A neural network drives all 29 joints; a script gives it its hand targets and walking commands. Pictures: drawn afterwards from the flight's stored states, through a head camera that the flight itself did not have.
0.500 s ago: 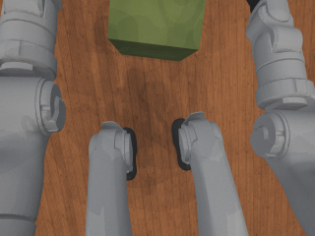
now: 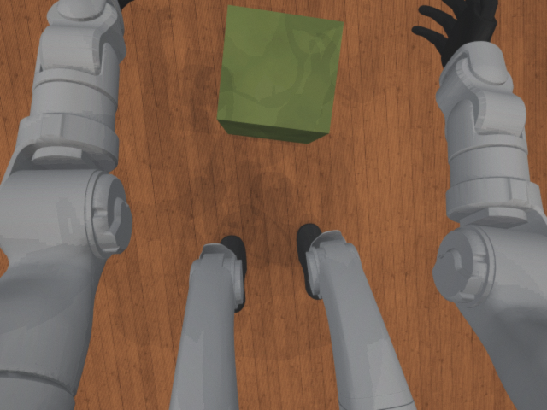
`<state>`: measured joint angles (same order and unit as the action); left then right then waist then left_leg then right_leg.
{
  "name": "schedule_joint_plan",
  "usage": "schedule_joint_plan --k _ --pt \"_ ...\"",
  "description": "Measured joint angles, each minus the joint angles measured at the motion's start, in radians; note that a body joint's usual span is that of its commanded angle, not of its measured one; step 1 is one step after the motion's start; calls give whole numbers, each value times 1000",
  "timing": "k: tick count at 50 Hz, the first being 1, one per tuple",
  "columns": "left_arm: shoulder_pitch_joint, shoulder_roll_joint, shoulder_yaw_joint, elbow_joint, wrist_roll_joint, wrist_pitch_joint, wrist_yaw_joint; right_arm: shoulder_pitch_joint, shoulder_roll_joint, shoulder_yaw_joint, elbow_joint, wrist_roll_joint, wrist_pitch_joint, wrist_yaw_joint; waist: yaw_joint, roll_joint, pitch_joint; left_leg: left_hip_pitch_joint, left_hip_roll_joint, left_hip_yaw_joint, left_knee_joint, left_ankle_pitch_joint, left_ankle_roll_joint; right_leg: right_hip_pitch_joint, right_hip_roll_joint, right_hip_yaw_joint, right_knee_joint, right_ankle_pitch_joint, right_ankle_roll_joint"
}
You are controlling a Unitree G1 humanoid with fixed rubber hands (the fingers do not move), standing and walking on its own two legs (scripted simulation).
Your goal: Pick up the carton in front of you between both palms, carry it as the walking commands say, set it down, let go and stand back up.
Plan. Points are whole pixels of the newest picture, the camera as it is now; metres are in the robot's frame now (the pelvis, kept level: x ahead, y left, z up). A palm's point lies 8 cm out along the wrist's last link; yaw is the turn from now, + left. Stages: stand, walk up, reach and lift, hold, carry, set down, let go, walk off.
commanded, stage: set down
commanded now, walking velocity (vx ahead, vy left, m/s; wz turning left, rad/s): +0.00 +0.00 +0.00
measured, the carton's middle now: (275, 87) +0.56 -0.04 -0.46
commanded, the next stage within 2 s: let go in 0.10 s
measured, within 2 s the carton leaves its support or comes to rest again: neither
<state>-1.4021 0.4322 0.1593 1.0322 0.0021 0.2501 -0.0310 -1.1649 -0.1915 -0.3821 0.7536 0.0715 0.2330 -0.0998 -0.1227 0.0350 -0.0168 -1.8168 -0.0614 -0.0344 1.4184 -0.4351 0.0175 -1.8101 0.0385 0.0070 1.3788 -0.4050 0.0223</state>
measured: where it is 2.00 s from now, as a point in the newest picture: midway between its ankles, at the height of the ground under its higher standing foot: (274, 280)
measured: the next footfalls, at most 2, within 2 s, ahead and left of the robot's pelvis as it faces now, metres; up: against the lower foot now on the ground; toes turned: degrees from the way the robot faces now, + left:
none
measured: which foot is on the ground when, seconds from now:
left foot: down 0.00-1.00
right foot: down 0.00-1.00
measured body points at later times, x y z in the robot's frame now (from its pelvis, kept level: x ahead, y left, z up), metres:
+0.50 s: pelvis +0.04 -0.02 +0.12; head +0.30 -0.01 +0.49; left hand +0.47 +0.18 +0.00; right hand +0.43 -0.25 +0.01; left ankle +0.07 +0.10 -0.55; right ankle +0.09 -0.12 -0.55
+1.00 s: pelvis +0.10 -0.01 +0.19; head +0.18 +0.00 +0.63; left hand +0.32 +0.21 +0.09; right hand +0.28 -0.25 +0.11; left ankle +0.07 +0.10 -0.55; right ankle +0.09 -0.12 -0.55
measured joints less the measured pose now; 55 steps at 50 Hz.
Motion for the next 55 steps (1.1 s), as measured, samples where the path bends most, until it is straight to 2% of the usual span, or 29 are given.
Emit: schedule_joint_plan --k 8,12,16,20,23,27,37,45,55 --pt "33 -31 57 22 59 -24 -16 42 26 -33 2 -64 -21 26 0 -1 -19 140 -1 -6 -198 69 -4 138 -7 6 -190 64 -3" --pt "109 -79 98 -25 106 -35 3 110 34 -27 -18 -107 -40 57 13 -6 -28 212 -1 -7 -286 97 -7 207 -9 9 -273 90 -8" --pt "271 -155 122 -136 139 -45 51 246 34 9 -62 -148 -61 107 31 -13 -36 309 -2 -10 -377 120 -11 300 -12 11 -354 108 -15" --pt "482 -223 111 -260 135 -62 94 411 21 67 -111 -161 -79 155 41 -22 -36 434 -2 -14 -468 139 -16 419 -15 11 -433 120 -24" --pt "627 -249 93 -333 121 -78 105 522 5 111 -139 -146 -93 180 40 -31 -29 536 1 -19 -528 148 -20 518 -14 9 -487 127 -30" --pt "779 -259 71 -384 107 -107 93 657 -10 163 -161 -116 -117 200 37 -42 -23 669 9 -25 -591 151 -25 650 -9 6 -549 130 -38" --pt "1085 -252 16 -399 73 -198 52 982 6 266 -215 -68 -193 187 41 -57 -31 982 26 -22 -720 141 -26 956 3 15 -673 124 -46" --pt "1346 -244 -33 -464 47 -245 34 1242 11 334 -295 -42 -225 170 48 -72 -1 1261 32 -17 -840 148 -18 1236 4 26 -797 134 -42" --pt "1570 -230 -91 -551 21 -216 2 1389 -20 355 -318 -44 -195 178 95 -53 49 1570 26 -7 -962 161 0 1550 -6 42 -933 155 -28"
